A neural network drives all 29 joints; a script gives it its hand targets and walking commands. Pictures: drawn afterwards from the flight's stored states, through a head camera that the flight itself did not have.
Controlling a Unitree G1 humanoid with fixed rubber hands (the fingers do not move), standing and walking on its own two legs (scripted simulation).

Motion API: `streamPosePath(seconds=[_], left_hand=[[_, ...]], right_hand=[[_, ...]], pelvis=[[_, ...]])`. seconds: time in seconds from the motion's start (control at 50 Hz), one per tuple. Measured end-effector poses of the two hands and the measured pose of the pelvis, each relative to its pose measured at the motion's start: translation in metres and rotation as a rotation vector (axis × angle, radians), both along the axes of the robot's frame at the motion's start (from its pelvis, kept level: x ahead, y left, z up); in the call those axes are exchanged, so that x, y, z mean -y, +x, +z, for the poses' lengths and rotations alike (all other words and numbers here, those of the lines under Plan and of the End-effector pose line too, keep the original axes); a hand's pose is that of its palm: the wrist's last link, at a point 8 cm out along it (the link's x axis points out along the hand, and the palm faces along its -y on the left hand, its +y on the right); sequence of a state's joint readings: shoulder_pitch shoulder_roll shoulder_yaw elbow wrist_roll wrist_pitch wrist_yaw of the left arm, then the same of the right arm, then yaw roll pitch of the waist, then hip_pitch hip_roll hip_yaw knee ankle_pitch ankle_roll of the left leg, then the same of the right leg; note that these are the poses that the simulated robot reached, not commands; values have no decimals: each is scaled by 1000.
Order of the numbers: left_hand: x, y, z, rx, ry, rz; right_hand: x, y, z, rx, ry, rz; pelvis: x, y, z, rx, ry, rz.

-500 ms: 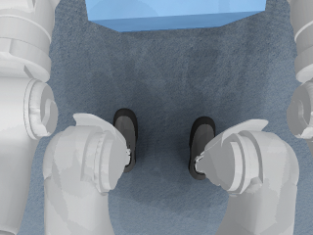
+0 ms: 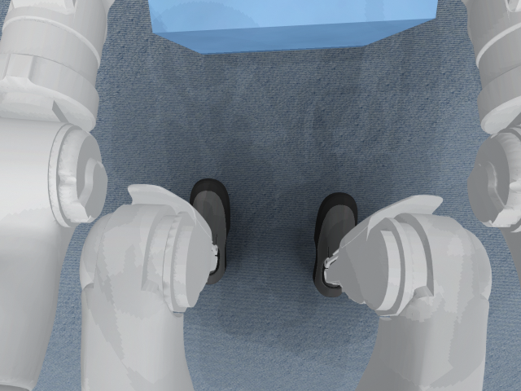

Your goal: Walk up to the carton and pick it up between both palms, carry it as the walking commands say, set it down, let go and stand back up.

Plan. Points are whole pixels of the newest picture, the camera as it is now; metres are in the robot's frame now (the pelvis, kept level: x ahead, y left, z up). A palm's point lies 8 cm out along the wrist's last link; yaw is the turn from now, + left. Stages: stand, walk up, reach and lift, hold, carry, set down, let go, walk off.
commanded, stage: reach and lift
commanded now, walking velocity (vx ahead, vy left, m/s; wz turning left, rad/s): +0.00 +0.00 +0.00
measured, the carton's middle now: out of the picture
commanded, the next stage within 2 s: none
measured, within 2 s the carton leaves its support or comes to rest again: leaves its support in 1.10 s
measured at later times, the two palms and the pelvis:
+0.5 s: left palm out of the picture +0.57 +0.18 -0.18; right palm out of the picture +0.59 -0.16 -0.17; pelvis +0.00 +0.00 +0.00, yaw +0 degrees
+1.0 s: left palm out of the picture +0.57 +0.19 -0.18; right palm out of the picture +0.58 -0.16 -0.18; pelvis +0.01 +0.00 -0.01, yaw +0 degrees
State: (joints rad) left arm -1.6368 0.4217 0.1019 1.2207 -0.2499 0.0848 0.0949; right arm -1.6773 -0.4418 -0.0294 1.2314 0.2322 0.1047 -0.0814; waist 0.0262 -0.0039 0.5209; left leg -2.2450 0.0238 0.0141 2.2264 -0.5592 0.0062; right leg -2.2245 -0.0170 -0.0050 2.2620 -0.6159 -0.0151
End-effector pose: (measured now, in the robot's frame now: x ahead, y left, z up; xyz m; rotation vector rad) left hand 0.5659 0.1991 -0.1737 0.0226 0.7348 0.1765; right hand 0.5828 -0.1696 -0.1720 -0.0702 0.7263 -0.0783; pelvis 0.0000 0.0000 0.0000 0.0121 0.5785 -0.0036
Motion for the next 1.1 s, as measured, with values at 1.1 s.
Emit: streamPosePath(seconds=[1.1], left_hand=[[14,2,3,-24,-30,-30]], right_hand=[[-13,1,3,-3,40,24]], pelvis=[[1,9,-4,-11,0,-6]])
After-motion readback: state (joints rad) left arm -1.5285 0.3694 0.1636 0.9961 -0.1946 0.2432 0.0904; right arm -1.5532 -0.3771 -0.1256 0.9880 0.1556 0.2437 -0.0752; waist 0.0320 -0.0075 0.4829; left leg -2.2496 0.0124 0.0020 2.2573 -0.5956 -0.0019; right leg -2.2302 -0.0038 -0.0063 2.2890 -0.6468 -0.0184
